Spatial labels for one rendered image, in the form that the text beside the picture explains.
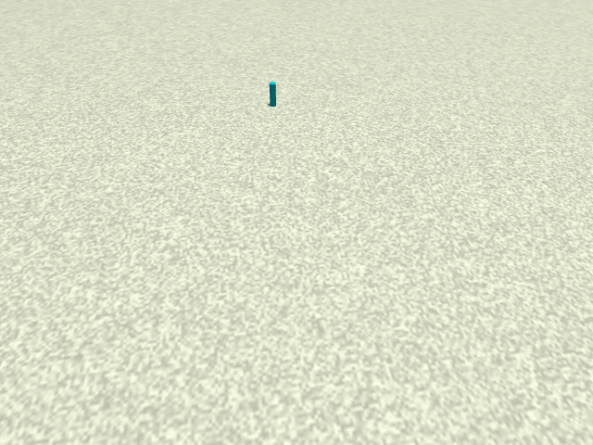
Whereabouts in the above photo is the can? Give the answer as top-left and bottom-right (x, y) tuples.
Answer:
(270, 82), (276, 107)

